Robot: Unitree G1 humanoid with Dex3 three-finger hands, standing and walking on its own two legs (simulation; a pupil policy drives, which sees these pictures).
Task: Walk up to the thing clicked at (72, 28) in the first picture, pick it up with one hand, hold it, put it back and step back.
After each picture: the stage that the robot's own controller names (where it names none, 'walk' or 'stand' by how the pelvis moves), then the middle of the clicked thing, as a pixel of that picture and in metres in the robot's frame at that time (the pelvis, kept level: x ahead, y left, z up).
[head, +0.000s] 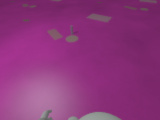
stand; (71, 30) +2.25 +0.59 -0.66
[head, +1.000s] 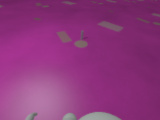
walk; (82, 35) +2.15 +0.21 -0.63
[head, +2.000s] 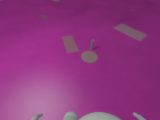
walk; (92, 45) +1.52 -0.03 -0.64
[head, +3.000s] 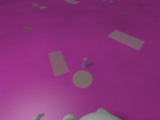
walk; (84, 63) +1.01 +0.06 -0.65
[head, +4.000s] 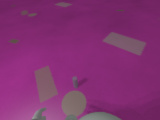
walk; (75, 82) +0.60 +0.21 -0.63
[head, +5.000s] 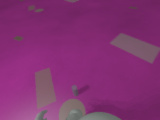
stand; (75, 91) +0.43 +0.22 -0.63
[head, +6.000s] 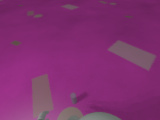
stand; (73, 98) +0.39 +0.20 -0.65
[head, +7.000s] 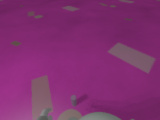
stand; (73, 100) +0.37 +0.18 -0.66
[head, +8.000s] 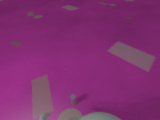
stand; (73, 100) +0.38 +0.20 -0.66
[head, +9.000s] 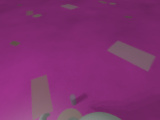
stand; (73, 100) +0.37 +0.20 -0.66
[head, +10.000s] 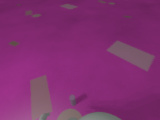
stand; (72, 100) +0.36 +0.20 -0.66
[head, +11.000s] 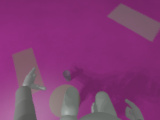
go down; (67, 76) +0.41 +0.22 -0.46
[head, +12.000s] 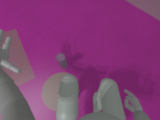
go down; (62, 62) +0.44 +0.25 -0.28
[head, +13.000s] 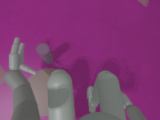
close in; (46, 55) +0.42 +0.28 -0.18
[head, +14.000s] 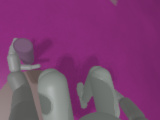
close; (26, 54) +0.41 +0.30 -0.15
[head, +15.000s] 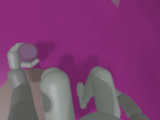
lift; (29, 55) +0.39 +0.30 -0.16
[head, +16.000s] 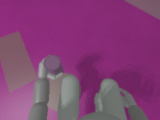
lift; (56, 68) +0.33 +0.24 -0.02
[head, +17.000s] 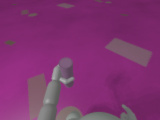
hold; (67, 74) +0.32 +0.16 +0.07
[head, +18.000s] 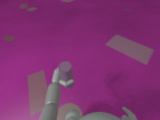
hold; (67, 76) +0.32 +0.16 +0.03
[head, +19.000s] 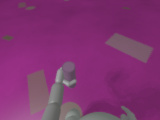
crouch; (70, 76) +0.32 +0.15 +0.02
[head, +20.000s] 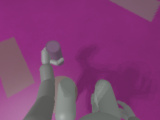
crouch; (56, 55) +0.44 +0.22 -0.05
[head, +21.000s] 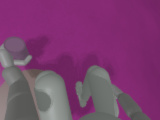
lower; (20, 53) +0.42 +0.31 -0.16
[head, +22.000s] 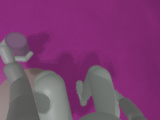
lower; (21, 50) +0.43 +0.31 -0.16
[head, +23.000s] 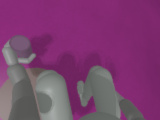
lower; (24, 51) +0.42 +0.31 -0.16
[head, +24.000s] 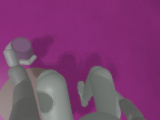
lower; (25, 53) +0.41 +0.31 -0.16
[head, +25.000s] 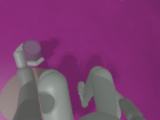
draw back; (33, 55) +0.41 +0.28 -0.16
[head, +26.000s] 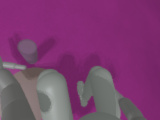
rise; (30, 54) +0.41 +0.29 -0.16
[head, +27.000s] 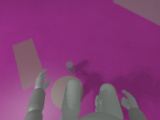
walk; (71, 68) +0.44 +0.21 -0.37
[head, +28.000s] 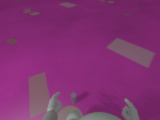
stand; (74, 98) +0.38 +0.17 -0.60
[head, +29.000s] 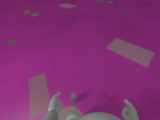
stand; (73, 98) +0.38 +0.18 -0.60
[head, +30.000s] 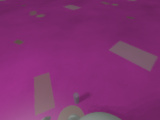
stand; (76, 98) +0.40 +0.17 -0.65
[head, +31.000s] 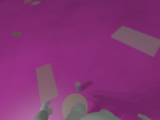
walk; (78, 87) +0.43 +0.17 -0.64
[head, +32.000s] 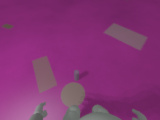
walk; (76, 75) +0.59 +0.17 -0.64
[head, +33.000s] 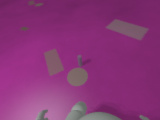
walk; (79, 61) +0.91 +0.26 -0.63
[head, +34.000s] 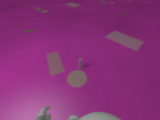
stand; (80, 64) +1.01 +0.18 -0.64
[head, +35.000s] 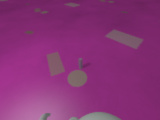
stand; (80, 63) +1.02 +0.19 -0.66
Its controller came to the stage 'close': yes
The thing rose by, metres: 0.67
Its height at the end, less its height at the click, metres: +0.00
